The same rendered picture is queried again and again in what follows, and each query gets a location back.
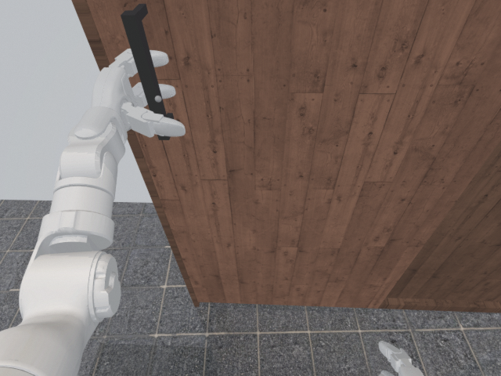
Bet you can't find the handle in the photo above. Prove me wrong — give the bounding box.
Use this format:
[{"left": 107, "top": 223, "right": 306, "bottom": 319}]
[{"left": 121, "top": 4, "right": 174, "bottom": 140}]

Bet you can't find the robot left upper arm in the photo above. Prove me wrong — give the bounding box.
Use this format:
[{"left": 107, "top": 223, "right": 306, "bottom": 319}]
[{"left": 0, "top": 251, "right": 121, "bottom": 376}]

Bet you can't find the right robot hand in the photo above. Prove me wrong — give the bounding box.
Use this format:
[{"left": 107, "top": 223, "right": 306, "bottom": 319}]
[{"left": 379, "top": 341, "right": 424, "bottom": 376}]

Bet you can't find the robot left forearm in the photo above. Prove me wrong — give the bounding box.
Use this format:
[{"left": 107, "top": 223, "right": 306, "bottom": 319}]
[{"left": 19, "top": 107, "right": 128, "bottom": 319}]

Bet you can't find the left robot hand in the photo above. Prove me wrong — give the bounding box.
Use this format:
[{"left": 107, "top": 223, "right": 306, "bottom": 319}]
[{"left": 91, "top": 49, "right": 186, "bottom": 137}]

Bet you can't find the wardrobe door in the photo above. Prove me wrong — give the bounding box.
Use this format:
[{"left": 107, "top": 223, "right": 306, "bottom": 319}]
[
  {"left": 86, "top": 0, "right": 501, "bottom": 309},
  {"left": 386, "top": 141, "right": 501, "bottom": 302}
]

